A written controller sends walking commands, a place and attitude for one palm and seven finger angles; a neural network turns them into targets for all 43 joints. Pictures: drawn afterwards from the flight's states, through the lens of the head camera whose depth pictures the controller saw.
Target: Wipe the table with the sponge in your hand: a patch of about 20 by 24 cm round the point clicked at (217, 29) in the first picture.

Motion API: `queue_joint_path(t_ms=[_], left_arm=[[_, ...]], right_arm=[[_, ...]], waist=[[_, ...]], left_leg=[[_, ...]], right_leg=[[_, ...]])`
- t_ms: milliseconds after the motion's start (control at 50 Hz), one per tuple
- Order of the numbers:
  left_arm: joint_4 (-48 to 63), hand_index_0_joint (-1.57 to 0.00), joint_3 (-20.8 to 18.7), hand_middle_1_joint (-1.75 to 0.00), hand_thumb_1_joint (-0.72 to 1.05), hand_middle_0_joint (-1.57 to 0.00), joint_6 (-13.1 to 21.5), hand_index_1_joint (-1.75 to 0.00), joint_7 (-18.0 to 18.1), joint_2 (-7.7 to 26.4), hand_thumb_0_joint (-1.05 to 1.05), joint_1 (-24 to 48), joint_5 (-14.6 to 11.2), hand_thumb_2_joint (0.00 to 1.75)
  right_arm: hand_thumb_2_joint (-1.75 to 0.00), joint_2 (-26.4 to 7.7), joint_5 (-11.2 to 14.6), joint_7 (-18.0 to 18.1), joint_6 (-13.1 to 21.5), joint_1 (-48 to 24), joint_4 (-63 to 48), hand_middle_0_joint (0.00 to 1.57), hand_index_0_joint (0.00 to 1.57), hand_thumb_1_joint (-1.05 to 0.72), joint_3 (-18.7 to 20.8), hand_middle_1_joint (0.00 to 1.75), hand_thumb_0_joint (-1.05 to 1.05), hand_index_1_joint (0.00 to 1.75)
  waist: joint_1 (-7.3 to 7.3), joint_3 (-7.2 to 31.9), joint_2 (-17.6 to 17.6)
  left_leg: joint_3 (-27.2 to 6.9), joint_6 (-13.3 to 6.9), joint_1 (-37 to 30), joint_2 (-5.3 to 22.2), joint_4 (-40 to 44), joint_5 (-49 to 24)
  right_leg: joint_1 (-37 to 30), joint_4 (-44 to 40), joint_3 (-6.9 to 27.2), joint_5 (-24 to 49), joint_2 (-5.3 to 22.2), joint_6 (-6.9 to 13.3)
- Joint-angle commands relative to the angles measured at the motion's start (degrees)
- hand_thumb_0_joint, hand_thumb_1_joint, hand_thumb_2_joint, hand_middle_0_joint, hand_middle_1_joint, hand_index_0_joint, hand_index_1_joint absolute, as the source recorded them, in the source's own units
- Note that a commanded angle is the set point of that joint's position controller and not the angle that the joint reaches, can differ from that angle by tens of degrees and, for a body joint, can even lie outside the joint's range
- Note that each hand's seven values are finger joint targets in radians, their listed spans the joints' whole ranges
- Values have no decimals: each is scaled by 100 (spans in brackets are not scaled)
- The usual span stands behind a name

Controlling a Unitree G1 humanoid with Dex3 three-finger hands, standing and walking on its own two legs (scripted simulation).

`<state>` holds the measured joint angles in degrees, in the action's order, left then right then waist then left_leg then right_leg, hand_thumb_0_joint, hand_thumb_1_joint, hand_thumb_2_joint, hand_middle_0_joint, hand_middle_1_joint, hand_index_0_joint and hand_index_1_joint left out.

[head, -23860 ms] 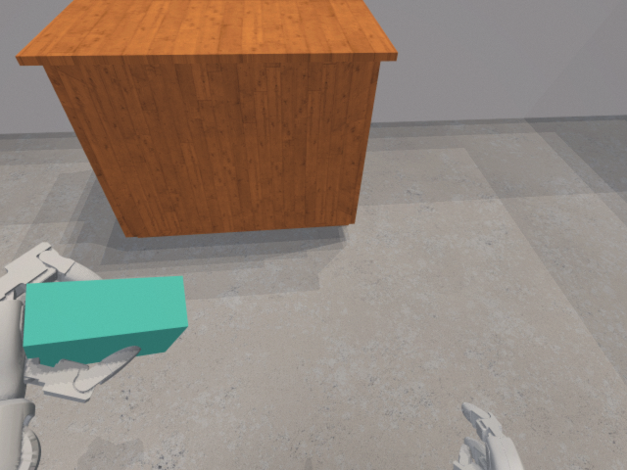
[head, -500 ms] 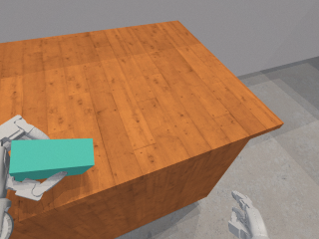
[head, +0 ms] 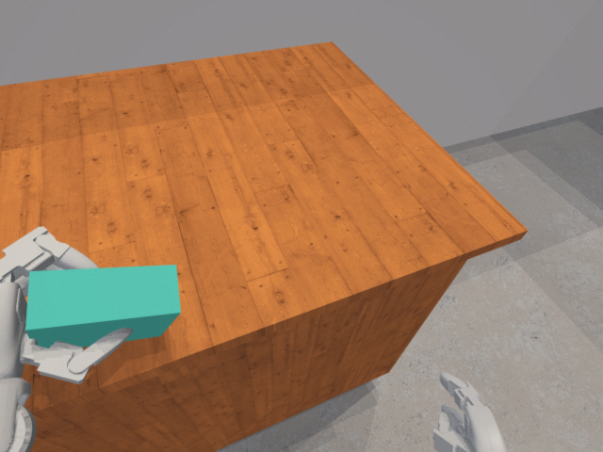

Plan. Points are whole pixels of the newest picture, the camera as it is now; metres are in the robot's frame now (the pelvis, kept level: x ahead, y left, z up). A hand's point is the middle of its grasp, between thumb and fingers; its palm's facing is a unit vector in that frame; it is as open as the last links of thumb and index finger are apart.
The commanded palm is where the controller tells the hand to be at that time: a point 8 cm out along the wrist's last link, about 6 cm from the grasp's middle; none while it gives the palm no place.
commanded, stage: look again from close up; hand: left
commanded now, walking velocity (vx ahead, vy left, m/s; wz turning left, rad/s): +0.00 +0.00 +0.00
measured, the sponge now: (127, 307) +0.23 +0.21 +0.12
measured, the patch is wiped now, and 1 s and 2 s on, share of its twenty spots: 0.00 0.00 0.00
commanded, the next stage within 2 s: come to a stop and stand still in 0.12 s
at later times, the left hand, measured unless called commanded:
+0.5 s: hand (64, 276) +0.23 +0.26 +0.16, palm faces +0.36 -0.86 -0.37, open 9.4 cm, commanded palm +0.17 +0.30 +0.17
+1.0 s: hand (63, 292) +0.23 +0.27 +0.15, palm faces +0.33 -0.88 -0.35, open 9.4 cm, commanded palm +0.17 +0.30 +0.17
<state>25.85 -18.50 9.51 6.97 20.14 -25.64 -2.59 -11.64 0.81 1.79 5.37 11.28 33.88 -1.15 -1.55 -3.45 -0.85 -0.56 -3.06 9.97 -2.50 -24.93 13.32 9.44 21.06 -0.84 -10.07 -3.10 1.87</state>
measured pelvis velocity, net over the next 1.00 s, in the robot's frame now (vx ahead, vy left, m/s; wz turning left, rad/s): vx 0.00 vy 0.03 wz -0.02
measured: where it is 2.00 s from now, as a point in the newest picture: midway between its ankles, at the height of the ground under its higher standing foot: outside the picture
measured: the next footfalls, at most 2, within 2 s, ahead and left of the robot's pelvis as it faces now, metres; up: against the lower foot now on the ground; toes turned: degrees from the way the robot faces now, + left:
none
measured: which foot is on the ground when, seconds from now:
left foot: down 0.00-1.00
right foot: down 0.00-1.00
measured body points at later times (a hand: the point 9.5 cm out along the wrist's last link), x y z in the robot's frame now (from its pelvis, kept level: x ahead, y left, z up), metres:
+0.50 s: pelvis +0.00 +0.02 +0.00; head +0.02 +0.03 +0.45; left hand +0.21 +0.31 +0.18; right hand +0.18 -0.20 -0.07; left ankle +0.00 +0.08 -0.74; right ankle +0.02 -0.10 -0.74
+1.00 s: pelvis +0.00 +0.03 +0.00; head +0.02 +0.06 +0.44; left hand +0.20 +0.31 +0.17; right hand +0.19 -0.19 -0.06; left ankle +0.00 +0.08 -0.74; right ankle +0.02 -0.10 -0.74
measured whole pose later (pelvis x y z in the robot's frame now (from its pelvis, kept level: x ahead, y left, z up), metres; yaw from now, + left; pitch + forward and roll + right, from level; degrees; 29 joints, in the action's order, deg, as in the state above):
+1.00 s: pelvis +0.00 +0.03 +0.00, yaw -1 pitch -2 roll -1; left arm 25.5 -18.6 12.8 4.8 20.3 -22.8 -1.2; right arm -10.6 0.4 0.7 7.7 10.6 32.5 -1.9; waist -1.7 -3.9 -2.5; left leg 1.3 -5.0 10.5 -4.0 -26.4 14.2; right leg 10.9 23.8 0.9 -11.3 -1.5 -0.3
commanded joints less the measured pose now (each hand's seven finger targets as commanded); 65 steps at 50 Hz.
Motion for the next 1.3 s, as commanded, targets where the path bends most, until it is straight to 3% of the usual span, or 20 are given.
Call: queue_joint_path(t_ms=[0, 240, 260, 280, 300, 320, 340, 380, 420, 500, 520, 540, 620, 660, 720, 800, 920, 1020, 1140, 1280], left_arm=[[1445, -120, -654, -160, 10, -120, 444, -160, 118, 987, 0, 606, -50, 130], [1264, -120, -608, -160, 10, -120, 401, -160, 109, 862, 0, 341, -62, 130], [3024, -120, -4018, -160, 10, -120, 1130, -160, 64, 5754, 0, 6641, 965, 130], [-524, -120, -1779, -160, 10, -120, 898, -160, -194, 2117, 0, 3339, 327, 130], [-336, -120, -1512, -160, 10, -120, 882, -160, -193, 1749, 0, 1580, 88, 130], [-723, -120, -733, -160, 10, -120, 717, -160, -211, 694, 0, 894, -80, 130], [290, -120, -651, -160, 10, -120, 780, -160, -234, 911, 0, 1344, -72, 130], [948, -120, -340, -160, 10, -120, 839, -160, -265, 662, 0, 868, -87, 130], [997, -120, -206, -160, 10, -120, 754, -160, -218, 464, 0, 129, -109, 130], [1036, -120, -990, -160, 10, -120, 725, -160, -85, 1182, 0, 366, -50, 130], [1216, -120, -1436, -160, 10, -120, 752, -160, -9, 1605, 0, 532, -48, 130], [1076, -120, -1336, -160, 10, -120, 781, -160, -22, 1405, 0, 611, -73, 130], [1291, -120, -1212, -160, 10, -120, 868, -160, -55, 1354, 0, 1187, -43, 130], [1123, -120, -903, -160, 10, -120, 897, -160, -88, 1067, 0, 1165, -12, 130], [1039, -120, -502, -160, 10, -120, 827, -160, -120, 670, 0, 943, 21, 130], [1099, -120, -388, -160, 10, -120, 762, -160, -110, 693, 0, 920, 73, 130], [1469, -120, -1049, -160, 10, -120, 752, -160, -21, 1280, 0, 908, 69, 130], [1531, -120, -979, -160, 10, -120, 774, -160, -43, 1140, 0, 662, 16, 130], [1143, -120, -546, -160, 10, -120, 675, -160, -83, 728, 0, 588, 32, 130], [1259, -120, -699, -160, 10, -120, 665, -160, -28, 942, 0, 858, 88, 130]], right_arm=[[-90, -698, 27, 74, 363, -546, -927, 20, 20, -90, 312, 30, 0, 30], [-90, -701, 13, 81, 342, -495, -879, 20, 20, -90, 279, 30, 0, 30], [-90, -967, -262, 40, 665, 254, -895, 20, 20, -90, 254, 30, 0, 30], [-90, -167, -54, 16, 670, -433, -643, 20, 20, -90, -29, 30, 0, 30], [-90, -561, -83, 35, 749, -277, -783, 20, 20, -90, 301, 30, 0, 30], [-90, -665, 58, -95, 748, -284, -809, 20, 20, -90, 349, 30, 0, 30], [-90, -788, 46, -152, 701, -147, -897, 20, 20, -90, 412, 30, 0, 30], [-90, -789, 29, -277, 709, -309, -938, 20, 20, -90, 392, 30, 0, 30], [-90, -677, 87, -334, 737, -554, -1015, 20, 20, -90, 313, 30, 0, 30], [-90, -752, 21, -146, 632, -515, -1076, 20, 20, -90, 339, 30, 0, 30], [-90, -759, 25, -82, 594, -623, -1055, 20, 20, -90, 319, 30, 0, 30], [-90, -705, 5, -19, 558, -595, -1086, 20, 20, -90, 299, 30, 0, 30], [-90, -652, 21, 37, 592, -622, -1051, 20, 20, -90, 252, 30, 0, 30], [-90, -671, -5, 19, 612, -428, -986, 20, 20, -90, 261, 30, 0, 30], [-90, -660, 27, -64, 686, -472, -960, 20, 20, -90, 254, 30, 0, 30], [-90, -769, 5, -86, 639, -387, -934, 20, 20, -90, 321, 30, 0, 30], [-90, -706, -4, -21, 544, -605, -1032, 20, 20, -90, 268, 30, 0, 30], [-90, -669, 8, -30, 538, -570, -1063, 20, 20, -90, 261, 30, 0, 30], [-90, -717, 7, -46, 468, -417, -993, 20, 20, -90, 277, 30, 0, 30], [-90, -733, 12, 2, 454, -468, -1038, 20, 20, -90, 314, 30, 0, 30]], waist=[[18, 786, 416], [34, 817, 394], [11, 144, 49], [26, 1429, 96], [-196, 1014, 149], [-63, 1399, 894], [-3, 1547, 1191], [-45, 1414, 1038], [-104, 1272, 532], [-52, 903, -533], [-54, 959, -298], [-19, 915, -233], [1, 775, 993], [17, 742, 1095], [7, 837, 656], [6, 848, 277], [-33, 1001, 561], [-24, 1051, 683], [19, 831, 539], [-17, 769, 364]], left_leg=[[-619, 127, 206, 644, 536, -461], [-685, 195, 240, 688, 666, -644], [-310, -43, 1034, 794, -110, -1406], [-435, 22, -27, 504, 72, -1741], [-492, 213, -58, 573, 46, -1582], [-235, 284, -428, 553, 11, -1655], [-361, 316, -260, 603, 96, -1746], [-442, 215, -10, 756, 225, -1652], [-428, 150, 109, 796, 377, -1248], [-583, 189, 603, 777, 552, -468], [-550, 204, 516, 748, 601, -406], [-621, 182, 605, 749, 636, -299], [-521, 182, 545, 740, 678, -166], [-596, 237, 586, 762, 656, -402], [-416, 292, 181, 691, 495, -792], [-510, 348, 243, 723, 533, -993], [-460, 395, 179, 652, 517, -1227], [-420, 424, 59, 638, 430, -1471], [-490, 435, 208, 713, 631, -931], [-548, 324, 526, 706, 743, -249]], right_leg=[[-507, -247, 639, 538, 667, -12], [-563, -125, 439, 636, 581, -41], [251, -268, 525, 648, 566, -395], [193, -37, 529, 417, 822, 44], [-114, -301, 1103, 1140, 742, 99], [-375, 61, 923, 1352, 768, 190], [-481, 244, 771, 1220, 769, 127], [-529, 286, 638, 995, 676, 27], [-487, 347, 484, 787, 547, -58], [-463, 198, 441, 377, 558, -112], [-450, 250, 413, 338, 527, -115], [-469, 262, 362, 301, 563, -106], [-423, 364, 447, 418, 508, -63], [-496, 344, 349, 512, 504, -43], [-325, 223, 378, 716, 451, -50], [-393, 225, 385, 769, 457, -77], [-548, 291, 367, 930, 441, -70], [-570, 280, 342, 1072, 451, -50], [-452, 220, 257, 683, 408, -94], [-729, 142, 347, 589, 460, -104]])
